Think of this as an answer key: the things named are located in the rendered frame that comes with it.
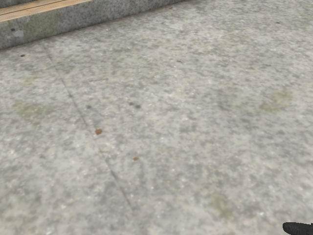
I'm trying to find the robot right hand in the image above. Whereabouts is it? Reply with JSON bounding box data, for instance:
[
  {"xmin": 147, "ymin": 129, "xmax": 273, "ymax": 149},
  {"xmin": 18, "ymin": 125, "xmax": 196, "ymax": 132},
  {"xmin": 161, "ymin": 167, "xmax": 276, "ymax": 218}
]
[{"xmin": 283, "ymin": 222, "xmax": 313, "ymax": 235}]

